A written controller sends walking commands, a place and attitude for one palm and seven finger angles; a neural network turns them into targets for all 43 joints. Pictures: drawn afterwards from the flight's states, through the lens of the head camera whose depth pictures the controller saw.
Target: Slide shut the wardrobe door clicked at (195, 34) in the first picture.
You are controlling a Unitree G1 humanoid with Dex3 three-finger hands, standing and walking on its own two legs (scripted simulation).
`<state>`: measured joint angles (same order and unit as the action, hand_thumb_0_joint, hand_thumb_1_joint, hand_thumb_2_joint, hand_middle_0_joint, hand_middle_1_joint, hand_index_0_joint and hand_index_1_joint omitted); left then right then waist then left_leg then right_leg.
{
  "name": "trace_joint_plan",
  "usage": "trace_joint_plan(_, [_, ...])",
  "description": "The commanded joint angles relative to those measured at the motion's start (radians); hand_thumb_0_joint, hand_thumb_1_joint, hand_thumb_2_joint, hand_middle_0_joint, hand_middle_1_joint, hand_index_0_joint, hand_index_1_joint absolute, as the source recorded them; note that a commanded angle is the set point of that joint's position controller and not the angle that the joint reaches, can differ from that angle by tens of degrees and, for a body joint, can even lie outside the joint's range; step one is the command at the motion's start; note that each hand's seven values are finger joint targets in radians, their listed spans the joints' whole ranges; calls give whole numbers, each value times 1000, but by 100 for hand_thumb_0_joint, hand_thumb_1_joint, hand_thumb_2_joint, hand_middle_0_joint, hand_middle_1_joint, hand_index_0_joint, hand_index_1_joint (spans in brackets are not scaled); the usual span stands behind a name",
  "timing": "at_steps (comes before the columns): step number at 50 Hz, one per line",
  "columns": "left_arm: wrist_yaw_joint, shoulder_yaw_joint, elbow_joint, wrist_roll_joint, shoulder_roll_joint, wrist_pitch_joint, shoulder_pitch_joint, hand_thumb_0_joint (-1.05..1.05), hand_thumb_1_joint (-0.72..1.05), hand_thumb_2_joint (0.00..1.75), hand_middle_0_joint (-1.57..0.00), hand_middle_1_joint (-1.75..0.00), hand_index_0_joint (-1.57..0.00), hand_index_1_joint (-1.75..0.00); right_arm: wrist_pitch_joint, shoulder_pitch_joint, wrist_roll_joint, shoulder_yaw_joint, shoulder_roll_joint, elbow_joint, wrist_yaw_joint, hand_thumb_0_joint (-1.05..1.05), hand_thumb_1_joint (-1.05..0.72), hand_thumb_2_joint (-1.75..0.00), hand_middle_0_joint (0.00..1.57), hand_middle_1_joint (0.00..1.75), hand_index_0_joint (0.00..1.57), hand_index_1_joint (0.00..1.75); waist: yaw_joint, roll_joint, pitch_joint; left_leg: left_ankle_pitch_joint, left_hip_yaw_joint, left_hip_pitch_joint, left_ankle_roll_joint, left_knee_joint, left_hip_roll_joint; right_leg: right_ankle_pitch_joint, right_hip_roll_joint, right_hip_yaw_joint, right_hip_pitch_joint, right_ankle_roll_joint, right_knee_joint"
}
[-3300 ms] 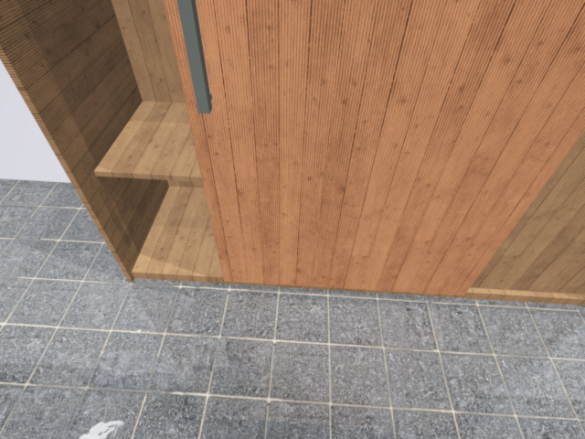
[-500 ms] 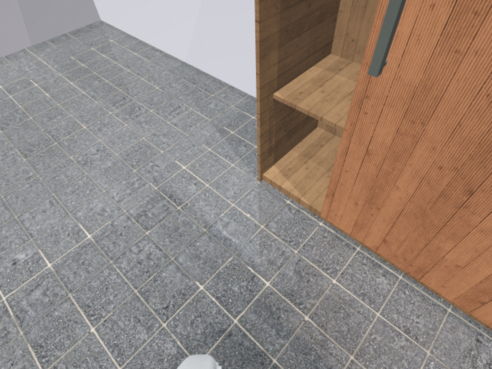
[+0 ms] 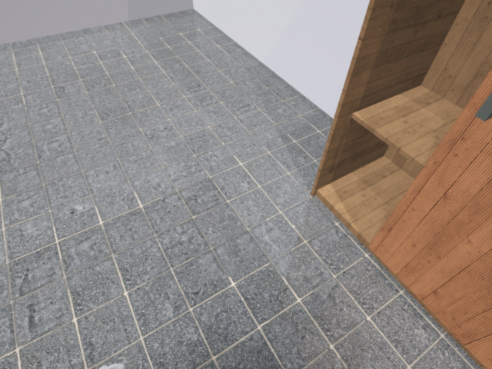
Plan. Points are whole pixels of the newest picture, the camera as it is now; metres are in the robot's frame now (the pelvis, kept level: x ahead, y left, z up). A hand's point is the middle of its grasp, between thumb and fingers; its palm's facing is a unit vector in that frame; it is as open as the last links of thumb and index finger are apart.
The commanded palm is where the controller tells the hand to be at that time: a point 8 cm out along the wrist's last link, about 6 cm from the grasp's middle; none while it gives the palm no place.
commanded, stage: walk to a spot facing it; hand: right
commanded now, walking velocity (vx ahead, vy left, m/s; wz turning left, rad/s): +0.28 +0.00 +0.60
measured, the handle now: out of the picture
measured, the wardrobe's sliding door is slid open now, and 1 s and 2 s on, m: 0.38 0.38 0.38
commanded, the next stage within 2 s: turn to face it in 1.14 s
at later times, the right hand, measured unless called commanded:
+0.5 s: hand (344, 331) +0.24 -0.19 -0.18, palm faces -0.28 +0.95 -0.14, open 7.4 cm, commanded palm none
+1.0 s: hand (275, 222) +0.49 -0.05 -0.17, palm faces -0.48 +0.85 -0.20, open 7.4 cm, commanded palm none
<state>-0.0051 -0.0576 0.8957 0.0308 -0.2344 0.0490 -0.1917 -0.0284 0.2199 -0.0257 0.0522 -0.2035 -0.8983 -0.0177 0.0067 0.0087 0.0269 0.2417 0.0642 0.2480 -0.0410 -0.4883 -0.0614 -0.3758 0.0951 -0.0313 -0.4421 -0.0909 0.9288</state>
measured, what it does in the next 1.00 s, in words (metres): walks ahead, turning left: right foot, then left foot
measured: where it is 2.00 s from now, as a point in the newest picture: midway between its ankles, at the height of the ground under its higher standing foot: (209, 301)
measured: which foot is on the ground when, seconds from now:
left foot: down 0.00-0.12, up 0.14-0.62, down 0.64-1.00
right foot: up 0.00-0.10, down 0.12-0.62, up 0.64-1.00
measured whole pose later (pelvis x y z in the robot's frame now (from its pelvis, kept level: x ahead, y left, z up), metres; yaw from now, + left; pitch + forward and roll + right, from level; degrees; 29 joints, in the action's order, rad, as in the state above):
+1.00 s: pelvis +0.34 +0.09 +0.00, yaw +34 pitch +1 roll +1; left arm 0.01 -0.04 0.85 0.03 -0.19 -0.03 -0.12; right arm 0.04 0.28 -0.03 0.06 -0.20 -0.96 -0.02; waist 0.03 0.00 0.02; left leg 0.32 0.03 0.18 -0.06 -0.49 -0.07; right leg -0.23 0.15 -0.04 -0.56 -0.08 0.79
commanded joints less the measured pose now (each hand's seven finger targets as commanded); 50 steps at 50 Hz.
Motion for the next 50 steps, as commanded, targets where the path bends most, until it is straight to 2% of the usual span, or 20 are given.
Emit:
trace_joint_plan(1, [1,-22,-111,-10,-85,-48,39,0,90,90,-20,-30,-20,-30,27,23,-2,67,-231,75,15,0,-90,-90,20,30,20,30,30,-190,-19,208,369,-10,-148,229,258,-74,-34,-2,16,21,-169])
trace_joint_plan(4, [-11,-19,-64,-15,-83,-71,-103,0,90,90,-20,-30,-20,-30,24,-25,6,66,-209,84,10,0,-90,-90,20,30,20,30,-41,-152,-34,214,330,192,-89,113,175,42,-71,-26,351,46,-468])
trace_joint_plan(5, [-21,-27,-36,-17,-131,-82,-199,0,90,90,-20,-30,-20,-30,25,-36,9,52,-157,96,4,0,-90,-90,20,30,20,30,-85,16,-77,249,239,319,-38,-43,87,-3,21,47,540,61,-580])
trace_joint_plan(6, [-25,-48,-26,-2,-239,-84,-254,0,90,90,-20,-30,-20,-30,23,-23,19,40,-81,117,-7,0,-90,-90,20,30,20,30,-108,348,-71,357,53,525,25,-348,-50,-265,305,391,626,123,-732])
trace_joint_plan(7, [-26,-44,-35,-5,-264,-83,-245,0,90,90,-20,-30,-20,-30,28,-72,5,48,-116,139,-12,0,-90,-90,20,30,20,30,-106,299,9,322,6,560,46,-505,32,-334,438,514,482,193,-793])
trace_joint_plan(8, [-22,-30,-55,-2,-213,-84,-183,0,90,90,-20,-30,-20,-30,27,-74,-3,63,-143,133,-22,0,-90,-90,20,30,20,30,-72,177,74,239,17,509,51,-580,78,-352,403,455,340,211,-825])
trace_joint_plan(10, [-26,-6,-61,-6,-144,-100,-100,0,90,90,-20,-30,-20,-30,21,-40,-11,69,-144,83,-40,0,-90,-90,20,30,20,30,-25,128,109,113,-15,483,64,-675,99,-221,299,283,274,148,-813])
trace_joint_plan(12, [-29,2,-50,-8,-115,-111,-106,0,90,90,-20,-30,-20,-30,11,18,-12,64,-95,53,-45,0,-90,-90,20,30,20,30,4,114,119,-4,-36,469,76,-736,97,-11,216,101,282,108,-783])
trace_joint_plan(15, [-34,8,-13,-17,-82,-122,-178,0,90,90,-20,-30,-20,-30,3,49,-7,58,-65,29,-40,0,-90,-90,20,30,20,30,5,132,81,-79,-56,510,84,-782,98,266,178,-41,373,82,-721])
trace_joint_plan(24, [-34,-3,91,2,-76,-121,-344,0,90,90,-20,-30,-20,-30,16,-222,-3,31,-15,93,-53,0,-90,-90,20,30,20,30,-82,116,147,-31,-183,573,70,-394,142,555,250,-150,563,192,-673])
trace_joint_plan(26, [-31,-7,102,4,-84,-117,-346,0,90,90,-20,-30,-20,-30,26,-231,-1,28,-12,95,-52,0,-90,-90,20,30,20,30,-74,119,129,-3,-226,471,40,-266,109,721,248,-209,562,182,-616])
trace_joint_plan(29, [-26,-25,89,-7,-143,-118,-289,0,90,90,-20,-30,-20,-30,46,-30,-4,42,-50,32,-40,0,-90,-90,20,30,20,30,28,160,-13,23,-295,175,-23,-166,5,1178,240,-289,568,147,-338])
trace_joint_plan(30, [-21,-28,76,-12,-151,-115,-272,0,90,90,-20,-30,-20,-30,56,95,-9,53,-90,-7,-33,0,-90,-90,20,30,20,30,89,132,-92,-29,-309,-49,-40,-91,-22,1155,215,-306,477,114,-148])
trace_joint_plan(31, [-8,-23,54,-26,-135,-115,-240,0,90,90,-20,-30,-20,-30,67,256,-11,78,-172,-50,-24,0,-90,-90,20,30,20,30,175,43,-199,-137,-180,-379,-85,-59,83,857,191,-302,239,74,106])
trace_joint_plan(32, [-6,-6,21,-41,-44,-119,-270,0,90,90,-20,-30,-20,-30,77,326,-1,97,-277,-65,-6,0,-90,-90,20,30,20,30,165,-187,-322,-277,363,-664,-229,-18,402,-142,4,-223,-135,17,451])
trace_joint_plan(33, [-16,-7,-24,-41,-47,-121,-175,0,90,90,-20,-30,-20,-30,64,320,26,107,-322,-59,10,0,-90,-90,20,30,20,30,168,-196,-355,-353,542,-656,-290,84,484,-240,-7,-70,-231,39,592])
trace_joint_plan(35, [-11,-17,-29,-27,-60,-117,-109,0,90,90,-20,-30,-20,-30,57,146,26,90,-248,-11,18,0,-90,-90,20,30,20,30,103,-72,-143,-100,413,-351,-241,167,431,-28,74,15,-237,51,573])
trace_joint_plan(37, [-7,-11,-15,-10,-40,-94,-79,0,90,90,-20,-30,-20,-30,75,44,18,57,-179,5,21,0,-90,-90,20,30,20,30,29,14,14,-89,277,-10,-191,221,359,22,110,23,-131,45,421])
trace_joint_plan(41, [0,-10,0,-6,-1,-64,-180,0,90,90,-20,-30,-20,-30,91,-20,-2,50,-162,14,18,0,-90,-90,20,30,20,30,-61,-63,28,-108,110,177,-155,246,251,69,86,-13,-27,17,181])
trace_joint_plan(50, [9,-7,-112,-11,-30,-102,92,0,90,90,-20,-30,-20,-30,85,107,3,63,-185,11,16,0,-90,-90,20,30,20,30,39,-144,-12,-425,198,-89,-128,89,229,115,-12,-52,-44,15,-245])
